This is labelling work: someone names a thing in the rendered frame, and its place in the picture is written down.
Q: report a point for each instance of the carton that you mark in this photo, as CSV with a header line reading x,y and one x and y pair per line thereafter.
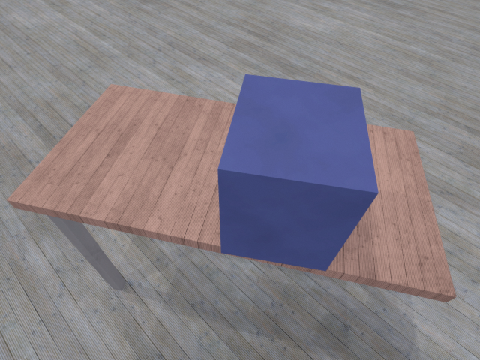
x,y
296,174

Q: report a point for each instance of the table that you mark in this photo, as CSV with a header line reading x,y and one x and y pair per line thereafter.
x,y
146,162

